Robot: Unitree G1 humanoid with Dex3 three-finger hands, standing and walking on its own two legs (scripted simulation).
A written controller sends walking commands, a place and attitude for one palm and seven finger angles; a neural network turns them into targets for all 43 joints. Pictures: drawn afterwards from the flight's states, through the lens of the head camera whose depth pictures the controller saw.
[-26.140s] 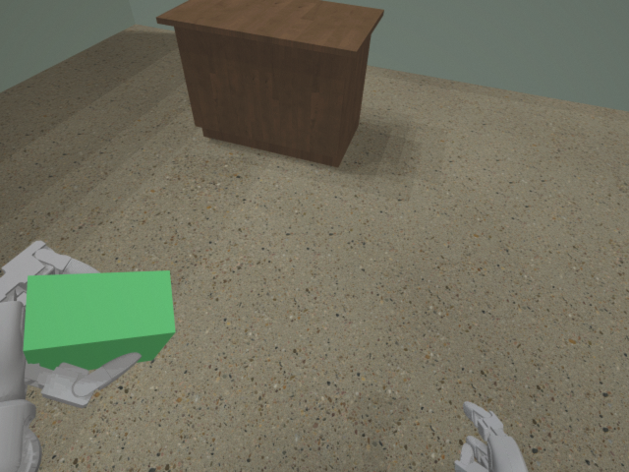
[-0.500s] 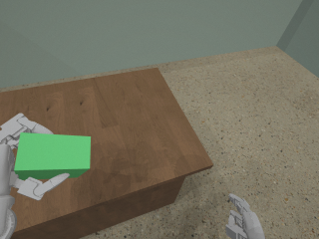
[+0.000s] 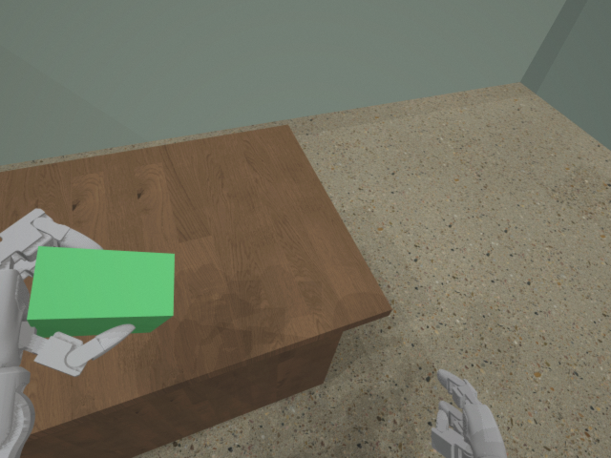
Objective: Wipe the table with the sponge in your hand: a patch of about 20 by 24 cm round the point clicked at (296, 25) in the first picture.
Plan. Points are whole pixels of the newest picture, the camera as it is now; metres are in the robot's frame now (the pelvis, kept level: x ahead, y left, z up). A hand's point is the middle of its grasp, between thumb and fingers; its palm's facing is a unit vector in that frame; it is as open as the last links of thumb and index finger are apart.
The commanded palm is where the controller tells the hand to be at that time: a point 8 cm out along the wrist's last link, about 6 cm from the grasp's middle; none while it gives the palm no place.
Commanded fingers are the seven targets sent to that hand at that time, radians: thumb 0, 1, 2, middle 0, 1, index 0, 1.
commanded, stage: shuffle to correct the standing spot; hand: left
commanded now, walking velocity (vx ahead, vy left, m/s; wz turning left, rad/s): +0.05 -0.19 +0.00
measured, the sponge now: (122, 296) +0.24 +0.22 +0.12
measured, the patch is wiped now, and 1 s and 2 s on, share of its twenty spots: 0.00 0.00 0.00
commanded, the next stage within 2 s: come to a stop and stand still in 0.38 s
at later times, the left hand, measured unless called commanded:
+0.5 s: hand (173, 290) +0.24 +0.16 +0.15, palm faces +0.33 -0.88 -0.36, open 10.2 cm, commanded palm +0.18 +0.21 +0.17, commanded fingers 0.00 0.10 1.30 -1.20 -1.60 -1.20 -1.60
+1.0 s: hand (95, 261) +0.24 +0.22 +0.19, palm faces +0.48 -0.72 -0.50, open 10.2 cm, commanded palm +0.15 +0.21 +0.17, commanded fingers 0.00 0.10 1.30 -1.20 -1.60 -1.20 -1.60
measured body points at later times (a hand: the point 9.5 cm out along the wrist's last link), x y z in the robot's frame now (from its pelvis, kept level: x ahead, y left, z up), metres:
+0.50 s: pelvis +0.02 -0.07 -0.01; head +0.03 -0.06 +0.44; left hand +0.22 +0.21 +0.17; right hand +0.18 -0.32 -0.09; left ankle +0.01 +0.07 -0.74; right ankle +0.02 -0.10 -0.74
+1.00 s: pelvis +0.00 -0.07 -0.01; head +0.04 -0.07 +0.44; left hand +0.20 +0.26 +0.22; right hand +0.20 -0.28 -0.10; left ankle +0.01 +0.07 -0.74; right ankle +0.02 -0.10 -0.74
